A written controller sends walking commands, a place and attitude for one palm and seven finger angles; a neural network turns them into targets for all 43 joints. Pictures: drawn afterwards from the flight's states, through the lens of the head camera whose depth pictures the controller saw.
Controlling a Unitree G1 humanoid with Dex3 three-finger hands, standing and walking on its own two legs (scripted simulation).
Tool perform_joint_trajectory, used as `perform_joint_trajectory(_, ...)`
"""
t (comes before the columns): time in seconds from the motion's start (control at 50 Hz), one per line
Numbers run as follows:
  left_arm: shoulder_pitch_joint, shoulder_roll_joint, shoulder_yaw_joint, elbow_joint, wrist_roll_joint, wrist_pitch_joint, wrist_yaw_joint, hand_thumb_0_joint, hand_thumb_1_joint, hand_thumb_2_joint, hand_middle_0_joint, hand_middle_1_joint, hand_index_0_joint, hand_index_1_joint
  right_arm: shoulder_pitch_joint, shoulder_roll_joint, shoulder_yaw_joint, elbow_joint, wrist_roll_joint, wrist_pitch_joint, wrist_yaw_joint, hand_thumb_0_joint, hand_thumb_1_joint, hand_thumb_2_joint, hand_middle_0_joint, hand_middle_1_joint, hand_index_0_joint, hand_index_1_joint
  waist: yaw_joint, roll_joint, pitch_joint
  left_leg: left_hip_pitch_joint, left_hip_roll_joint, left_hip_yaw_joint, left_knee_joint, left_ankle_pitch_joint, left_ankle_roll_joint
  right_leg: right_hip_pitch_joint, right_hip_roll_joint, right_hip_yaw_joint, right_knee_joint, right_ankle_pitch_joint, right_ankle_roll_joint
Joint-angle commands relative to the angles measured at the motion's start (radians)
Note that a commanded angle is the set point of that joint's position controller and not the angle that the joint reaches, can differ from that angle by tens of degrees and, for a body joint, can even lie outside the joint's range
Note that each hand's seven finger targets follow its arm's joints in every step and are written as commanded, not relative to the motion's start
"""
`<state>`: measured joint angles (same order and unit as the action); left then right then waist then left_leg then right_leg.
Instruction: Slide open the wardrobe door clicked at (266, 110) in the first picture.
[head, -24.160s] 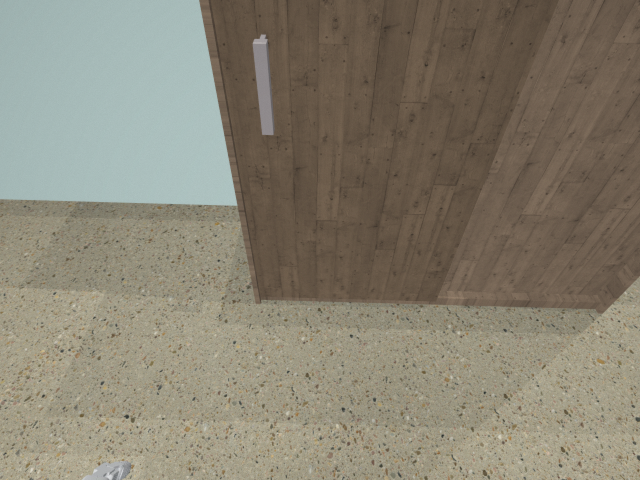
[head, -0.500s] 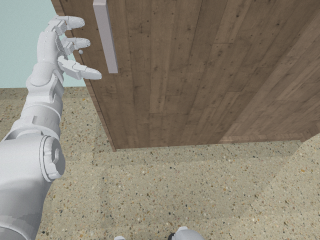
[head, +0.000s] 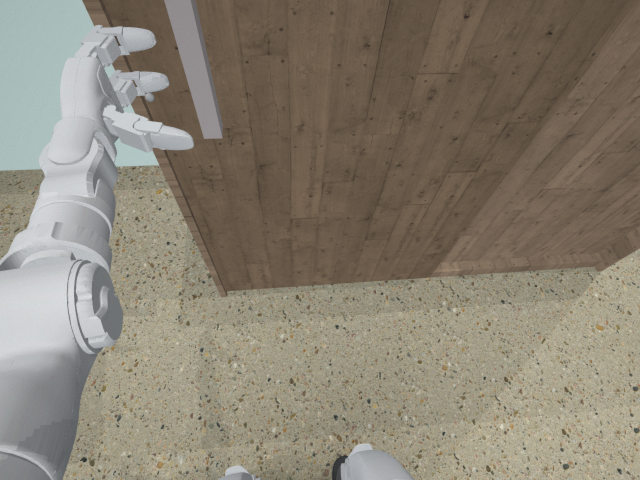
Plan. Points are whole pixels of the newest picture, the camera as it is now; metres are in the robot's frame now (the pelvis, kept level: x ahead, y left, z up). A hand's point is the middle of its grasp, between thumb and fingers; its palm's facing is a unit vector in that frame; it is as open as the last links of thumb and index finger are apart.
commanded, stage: feel for the door with the fingertips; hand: left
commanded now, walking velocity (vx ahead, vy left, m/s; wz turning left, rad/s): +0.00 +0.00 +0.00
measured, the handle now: (199, 62) +0.61 +0.08 +0.13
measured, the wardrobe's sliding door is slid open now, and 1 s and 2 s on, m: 0.00 0.00 0.00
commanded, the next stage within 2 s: slide the fingers in behind the handle in 0.96 s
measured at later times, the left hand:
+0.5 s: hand (185, 93) +0.55 +0.10 +0.13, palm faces -0.04 -1.00 +0.00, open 14.0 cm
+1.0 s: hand (180, 85) +0.56 +0.10 +0.14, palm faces -0.04 -1.00 +0.00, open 13.9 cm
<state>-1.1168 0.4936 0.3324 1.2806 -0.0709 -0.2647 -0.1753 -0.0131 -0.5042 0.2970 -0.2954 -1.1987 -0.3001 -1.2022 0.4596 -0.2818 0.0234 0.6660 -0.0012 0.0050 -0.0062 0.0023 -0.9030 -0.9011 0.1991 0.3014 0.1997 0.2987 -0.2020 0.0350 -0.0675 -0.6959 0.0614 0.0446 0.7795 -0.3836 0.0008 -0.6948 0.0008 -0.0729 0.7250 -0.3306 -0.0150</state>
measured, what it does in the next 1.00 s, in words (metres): stands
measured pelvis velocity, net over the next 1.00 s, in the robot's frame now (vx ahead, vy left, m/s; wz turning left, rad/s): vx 0.00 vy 0.00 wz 0.01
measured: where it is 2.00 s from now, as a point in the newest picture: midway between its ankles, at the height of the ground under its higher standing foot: outside the picture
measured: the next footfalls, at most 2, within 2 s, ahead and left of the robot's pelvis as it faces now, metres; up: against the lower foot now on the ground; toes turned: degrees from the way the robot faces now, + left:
none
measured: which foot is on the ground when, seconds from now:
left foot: down 0.00-1.00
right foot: down 0.00-1.00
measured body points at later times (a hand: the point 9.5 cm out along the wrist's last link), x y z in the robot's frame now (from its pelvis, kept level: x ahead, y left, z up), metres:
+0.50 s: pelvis +0.00 +0.00 +0.00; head +0.11 +0.00 +0.44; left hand +0.54 +0.15 +0.14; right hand -0.03 -0.26 -0.12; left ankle -0.01 +0.12 -0.71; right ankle +0.00 -0.11 -0.71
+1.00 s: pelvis +0.00 +0.00 +0.00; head +0.12 +0.01 +0.43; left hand +0.56 +0.16 +0.14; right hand -0.06 -0.26 -0.11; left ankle -0.01 +0.12 -0.71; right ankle +0.00 -0.11 -0.71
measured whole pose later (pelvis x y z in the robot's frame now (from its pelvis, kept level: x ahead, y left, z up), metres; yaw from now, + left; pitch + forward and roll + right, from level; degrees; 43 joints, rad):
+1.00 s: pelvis +0.00 +0.00 +0.00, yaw +0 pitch +19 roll -2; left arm -1.20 0.44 0.32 1.32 -0.03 -0.29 -0.08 -0.01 -0.50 0.30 -0.31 -1.21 -0.32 -1.23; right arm 0.47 -0.28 0.01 0.68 -0.03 -0.01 0.02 0.00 -0.90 -0.90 0.20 0.30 0.20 0.30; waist -0.24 0.04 -0.08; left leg -0.74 0.06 0.03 0.80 -0.39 0.00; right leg -0.74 0.00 -0.08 0.74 -0.33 -0.01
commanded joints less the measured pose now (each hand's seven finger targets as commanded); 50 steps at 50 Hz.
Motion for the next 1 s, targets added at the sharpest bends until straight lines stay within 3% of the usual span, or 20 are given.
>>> perform_joint_trajectory(0.0,-0.500,0.143,-0.016,-0.228,-0.026,-0.083,-0.011,0.000,-0.500,0.300,-0.300,-1.200,-0.300,-1.200,0.180,-0.167,-0.063,-0.037,-0.007,-0.017,-0.012,0.000,-0.900,-0.900,0.200,0.300,0.200,0.300,-0.025,0.049,-0.442,0.296,-0.045,-0.067,-0.038,0.383,0.026,0.177,0.042,0.043,-0.062,0.391,0.007)
perform_joint_trajectory(0.06,-0.489,0.082,-0.052,-0.250,-0.022,-0.089,0.006,0.000,-0.500,0.300,-0.300,-1.200,-0.300,-1.200,0.176,-0.160,-0.070,-0.035,-0.010,-0.018,-0.002,0.000,-0.900,-0.900,0.200,0.300,0.200,0.300,-0.019,0.086,-0.470,0.336,-0.045,-0.069,-0.031,0.413,0.022,0.155,0.042,0.037,-0.057,0.393,0.006)
perform_joint_trajectory(0.12,-0.495,0.129,-0.003,-0.267,-0.021,-0.089,0.040,0.000,-0.500,0.300,-0.300,-1.200,-0.300,-1.200,0.185,-0.163,-0.073,-0.032,-0.013,-0.017,0.002,0.000,-0.900,-0.900,0.200,0.300,0.200,0.300,-0.006,0.059,-0.483,0.314,-0.048,-0.069,-0.033,0.414,0.024,0.195,0.042,0.035,-0.050,0.406,0.003)
perform_joint_trajectory(0.14,-0.501,0.120,-0.008,-0.280,-0.016,-0.091,0.051,0.000,-0.500,0.300,-0.300,-1.200,-0.300,-1.200,0.176,-0.158,-0.072,-0.038,-0.012,-0.017,0.005,0.000,-0.900,-0.900,0.200,0.300,0.200,0.300,-0.004,0.077,-0.490,0.315,-0.049,-0.062,-0.036,0.416,0.023,0.194,0.042,0.040,-0.051,0.414,0.006)
perform_joint_trajectory(0.2,-0.517,0.127,-0.005,-0.279,0.002,-0.092,0.087,0.000,-0.500,0.300,-0.300,-1.200,-0.300,-1.200,0.173,-0.156,-0.071,-0.039,-0.014,-0.019,0.009,0.000,-0.900,-0.900,0.200,0.300,0.200,0.300,-0.010,0.038,-0.455,0.271,-0.053,-0.056,-0.042,0.365,0.027,0.207,0.040,0.043,-0.058,0.394,0.011)
perform_joint_trajectory(0.26,-0.523,0.113,-0.017,-0.293,0.018,-0.110,0.111,0.000,-0.500,0.300,-0.300,-1.200,-0.300,-1.200,0.171,-0.155,-0.074,-0.038,-0.017,-0.023,0.013,0.000,-0.900,-0.900,0.200,0.300,0.200,0.300,-0.015,0.036,-0.482,0.290,-0.054,-0.056,-0.037,0.386,0.027,0.211,0.039,0.043,-0.051,0.417,0.010)
perform_joint_trajectory(0.32,-0.539,0.083,-0.049,-0.241,0.024,-0.105,0.107,0.000,-0.500,0.300,-0.300,-1.200,-0.300,-1.200,0.177,-0.156,-0.073,-0.026,-0.015,-0.024,0.012,0.000,-0.900,-0.900,0.200,0.300,0.200,0.300,-0.035,0.031,-0.434,0.281,-0.052,-0.059,-0.038,0.368,0.027,0.182,0.039,0.042,-0.055,0.395,0.009)
perform_joint_trajectory(0.36,-0.555,0.130,-0.017,-0.216,0.025,-0.093,0.105,0.000,-0.500,0.300,-0.300,-1.200,-0.300,-1.200,0.176,-0.164,-0.071,-0.025,-0.013,-0.023,0.010,0.000,-0.900,-0.900,0.200,0.300,0.200,0.300,-0.034,0.028,-0.437,0.257,-0.055,-0.056,-0.042,0.344,0.028,0.197,0.038,0.049,-0.057,0.391,0.011)
perform_joint_trajectory(0.4,-0.567,0.134,-0.012,-0.206,0.018,-0.084,0.098,0.000,-0.500,0.300,-0.300,-1.200,-0.300,-1.200,0.178,-0.165,-0.069,-0.027,-0.013,-0.024,0.005,0.000,-0.900,-0.900,0.200,0.300,0.200,0.300,-0.042,0.005,-0.445,0.246,-0.057,-0.052,-0.042,0.341,0.032,0.211,0.037,0.053,-0.061,0.403,0.013)
perform_joint_trajectory(0.48,-0.572,0.173,0.015,-0.214,0.018,-0.097,0.091,0.000,-0.500,0.300,-0.300,-1.200,-0.300,-1.200,0.182,-0.164,-0.064,-0.030,-0.014,-0.029,0.002,0.000,-0.900,-0.900,0.200,0.300,0.200,0.300,-0.030,0.032,-0.481,0.247,-0.060,-0.052,-0.035,0.363,0.030,0.229,0.035,0.057,-0.052,0.426,0.012)
perform_joint_trajectory(0.52,-0.568,0.161,0.006,-0.187,0.018,-0.096,0.088,0.000,-0.500,0.300,-0.300,-1.200,-0.300,-1.200,0.192,-0.164,-0.062,-0.027,-0.016,-0.031,0.003,0.000,-0.900,-0.900,0.200,0.300,0.200,0.300,-0.041,0.022,-0.454,0.238,-0.059,-0.054,-0.032,0.366,0.033,0.219,0.036,0.053,-0.054,0.425,0.012)
perform_joint_trajectory(0.54,-0.571,0.193,0.025,-0.194,0.026,-0.098,0.087,0.000,-0.500,0.300,-0.300,-1.200,-0.300,-1.200,0.192,-0.169,-0.063,-0.028,-0.017,-0.030,0.002,0.000,-0.900,-0.900,0.200,0.300,0.200,0.300,-0.037,0.014,-0.476,0.237,-0.058,-0.053,-0.029,0.365,0.033,0.225,0.036,0.058,-0.052,0.430,0.016)
perform_joint_trajectory(0.58,-0.552,0.209,0.037,-0.186,0.024,-0.090,0.078,0.000,-0.500,0.300,-0.300,-1.200,-0.300,-1.200,0.197,-0.171,-0.065,-0.031,-0.017,-0.027,0.001,0.000,-0.900,-0.900,0.200,0.300,0.200,0.300,-0.031,0.018,-0.486,0.229,-0.059,-0.050,-0.029,0.377,0.033,0.243,0.036,0.058,-0.051,0.451,0.014)
perform_joint_trajectory(0.6,-0.546,0.183,0.013,-0.185,0.026,-0.085,0.070,0.000,-0.500,0.300,-0.300,-1.200,-0.300,-1.200,0.193,-0.168,-0.064,-0.036,-0.015,-0.026,0.003,0.000,-0.900,-0.900,0.200,0.300,0.200,0.300,-0.032,0.035,-0.488,0.231,-0.062,-0.045,-0.030,0.375,0.033,0.240,0.036,0.060,-0.053,0.450,0.014)
perform_joint_trajectory(0.64,-0.535,0.216,0.044,-0.202,0.022,-0.089,0.064,0.000,-0.500,0.300,-0.300,-1.200,-0.300,-1.200,0.201,-0.170,-0.066,-0.038,-0.015,-0.023,0.000,0.000,-0.900,-0.900,0.200,0.300,0.200,0.300,-0.022,0.034,-0.524,0.249,-0.059,-0.047,-0.025,0.413,0.032,0.256,0.036,0.058,-0.046,0.483,0.013)
perform_joint_trajectory(0.66,-0.540,0.191,0.020,-0.211,0.020,-0.088,0.058,0.000,-0.500,0.300,-0.300,-1.200,-0.300,-1.200,0.198,-0.167,-0.066,-0.040,-0.014,-0.020,0.002,0.000,-0.900,-0.900,0.200,0.300,0.200,0.300,-0.022,0.067,-0.514,0.261,-0.059,-0.047,-0.027,0.419,0.028,0.243,0.037,0.057,-0.048,0.482,0.011)
perform_joint_trajectory(0.72,-0.576,0.109,-0.043,-0.236,0.010,-0.091,0.050,0.000,-0.500,0.300,-0.300,-1.200,-0.300,-1.200,0.208,-0.162,-0.071,-0.031,-0.016,-0.020,0.006,0.000,-0.900,-0.900,0.200,0.300,0.200,0.300,-0.045,0.076,-0.490,0.303,-0.052,-0.060,-0.021,0.438,0.026,0.192,0.041,0.044,-0.051,0.457,0.007)
perform_joint_trajectory(0.8,-0.611,0.127,-0.021,-0.199,0.002,-0.074,0.065,0.000,-0.500,0.300,-0.300,-1.200,-0.300,-1.200,0.216,-0.174,-0.072,-0.013,-0.019,-0.017,0.006,0.000,-0.900,-0.900,0.200,0.300,0.200,0.300,-0.059,0.057,-0.449,0.280,-0.049,-0.069,-0.029,0.378,0.026,0.153,0.045,0.042,-0.065,0.387,0.010)
perform_joint_trajectory(0.9,-0.654,0.148,-0.013,-0.225,0.032,-0.099,0.101,0.000,-0.500,0.300,-0.300,-1.200,-0.300,-1.200,0.228,-0.171,-0.071,-0.005,-0.031,-0.024,0.013,0.000,-0.900,-0.900,0.200,0.300,0.200,0.300,-0.058,0.115,-0.500,0.319,-0.048,-0.083,-0.015,0.431,0.021,0.124,0.042,0.038,-0.046,0.392,0.007)
perform_joint_trajectory(0.98,-0.644,0.169,-0.004,-0.176,0.050,-0.098,0.116,0.000,-0.500,0.300,-0.300,-1.200,-0.300,-1.200,0.232,-0.178,-0.070,-0.005,-0.034,-0.022,0.016,0.000,-0.900,-0.900,0.200,0.300,0.200,0.300,-0.071,0.060,-0.471,0.274,-0.048,-0.081,-0.014,0.396,0.026,0.128,0.042,0.040,-0.048,0.377,0.012)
